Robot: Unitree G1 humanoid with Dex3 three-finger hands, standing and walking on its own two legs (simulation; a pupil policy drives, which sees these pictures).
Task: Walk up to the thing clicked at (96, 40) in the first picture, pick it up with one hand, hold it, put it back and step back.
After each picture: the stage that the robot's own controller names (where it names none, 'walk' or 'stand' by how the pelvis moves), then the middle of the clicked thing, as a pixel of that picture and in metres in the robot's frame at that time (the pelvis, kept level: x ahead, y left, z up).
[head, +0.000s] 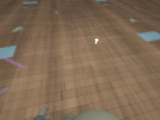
stand; (96, 41) +1.82 -0.17 -0.72
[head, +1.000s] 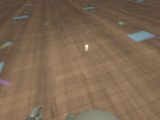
walk; (86, 47) +1.69 +0.17 -0.69
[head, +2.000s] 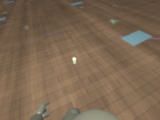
walk; (74, 60) +1.10 +0.36 -0.71
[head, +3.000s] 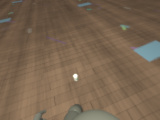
walk; (75, 77) +0.71 +0.29 -0.72
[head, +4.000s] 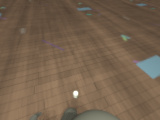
walk; (75, 94) +0.46 +0.16 -0.71
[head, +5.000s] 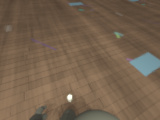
stand; (69, 98) +0.36 +0.18 -0.71
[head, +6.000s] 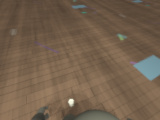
stand; (71, 102) +0.33 +0.18 -0.72
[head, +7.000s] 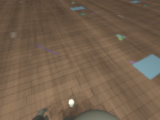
stand; (71, 103) +0.33 +0.19 -0.73
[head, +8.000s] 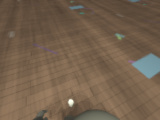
stand; (71, 103) +0.33 +0.19 -0.73
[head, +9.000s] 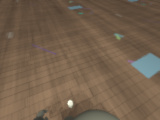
stand; (70, 104) +0.31 +0.20 -0.73
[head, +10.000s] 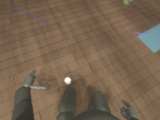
go down; (67, 81) +0.36 +0.19 -0.55
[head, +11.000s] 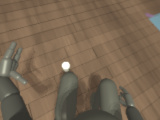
go down; (66, 66) +0.40 +0.22 -0.32
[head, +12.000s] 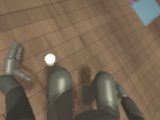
close in; (50, 60) +0.39 +0.25 -0.25
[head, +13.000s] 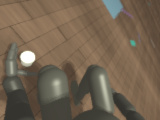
close; (27, 59) +0.38 +0.27 -0.21
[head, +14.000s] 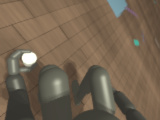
lift; (29, 60) +0.37 +0.27 -0.22
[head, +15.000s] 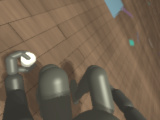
lift; (27, 60) +0.36 +0.27 -0.23
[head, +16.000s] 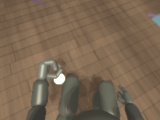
lift; (59, 78) +0.28 +0.23 -0.13
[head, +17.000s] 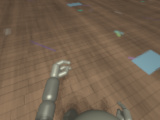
go down; (44, 115) +0.15 +0.47 -0.70
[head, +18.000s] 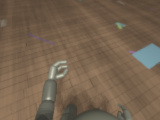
stand; (44, 109) +0.15 +0.48 -0.69
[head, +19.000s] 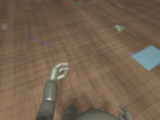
stand; (44, 112) +0.14 +0.48 -0.70
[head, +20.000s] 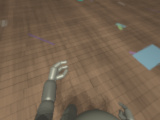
stand; (44, 110) +0.13 +0.48 -0.69
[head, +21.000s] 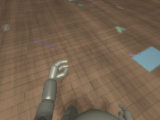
stand; (44, 113) +0.13 +0.47 -0.70
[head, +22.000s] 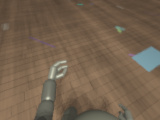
stand; (44, 114) +0.12 +0.47 -0.70
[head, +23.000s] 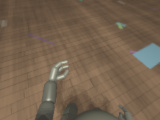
stand; (44, 111) +0.12 +0.47 -0.68
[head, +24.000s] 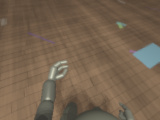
stand; (44, 110) +0.12 +0.47 -0.68
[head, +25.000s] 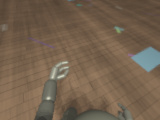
stand; (43, 116) +0.10 +0.47 -0.70
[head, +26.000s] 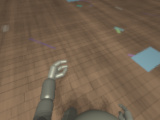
stand; (44, 116) +0.11 +0.47 -0.70
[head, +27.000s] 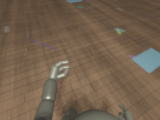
stand; (44, 118) +0.09 +0.47 -0.71
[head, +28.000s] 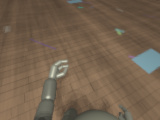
stand; (43, 118) +0.09 +0.47 -0.71
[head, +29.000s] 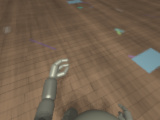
stand; (44, 118) +0.09 +0.47 -0.70
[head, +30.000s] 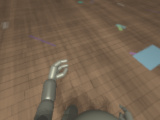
stand; (44, 116) +0.09 +0.46 -0.69
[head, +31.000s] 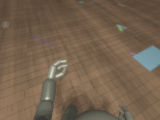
stand; (43, 115) +0.09 +0.47 -0.70
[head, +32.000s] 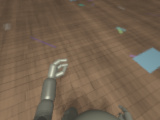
stand; (44, 118) +0.08 +0.46 -0.71
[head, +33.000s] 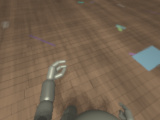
stand; (43, 116) +0.09 +0.47 -0.70
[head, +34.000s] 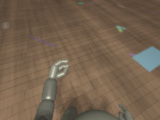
stand; (43, 117) +0.07 +0.46 -0.70
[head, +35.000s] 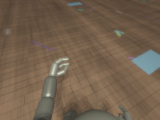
stand; out of the picture +0.07 +0.46 -0.71
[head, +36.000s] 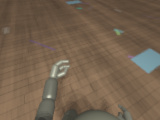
stand; out of the picture +0.07 +0.46 -0.71
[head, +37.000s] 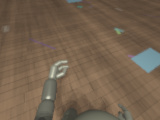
close; out of the picture +0.07 +0.46 -0.71
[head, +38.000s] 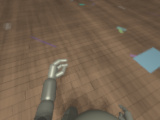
stand; (43, 119) +0.07 +0.46 -0.70
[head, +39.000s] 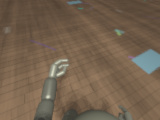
stand; out of the picture +0.06 +0.46 -0.71
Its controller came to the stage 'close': yes
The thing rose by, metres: 0.29
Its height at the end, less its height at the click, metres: -0.02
